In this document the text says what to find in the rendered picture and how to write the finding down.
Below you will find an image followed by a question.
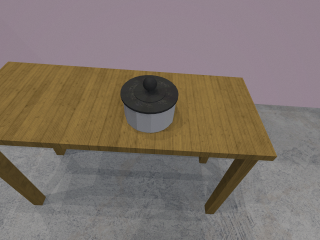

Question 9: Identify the knob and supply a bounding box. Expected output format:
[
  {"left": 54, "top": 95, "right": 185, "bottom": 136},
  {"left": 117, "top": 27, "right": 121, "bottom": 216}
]
[{"left": 143, "top": 76, "right": 157, "bottom": 91}]

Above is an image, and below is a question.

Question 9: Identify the lid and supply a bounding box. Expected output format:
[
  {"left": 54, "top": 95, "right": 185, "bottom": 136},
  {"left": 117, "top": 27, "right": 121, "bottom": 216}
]
[{"left": 120, "top": 75, "right": 179, "bottom": 114}]

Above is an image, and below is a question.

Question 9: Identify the table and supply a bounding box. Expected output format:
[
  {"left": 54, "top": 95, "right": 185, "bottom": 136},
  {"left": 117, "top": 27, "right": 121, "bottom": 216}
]
[{"left": 0, "top": 61, "right": 277, "bottom": 214}]

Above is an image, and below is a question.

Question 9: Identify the pot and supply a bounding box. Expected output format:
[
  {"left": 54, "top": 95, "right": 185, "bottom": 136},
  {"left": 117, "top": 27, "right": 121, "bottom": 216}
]
[{"left": 123, "top": 104, "right": 176, "bottom": 133}]

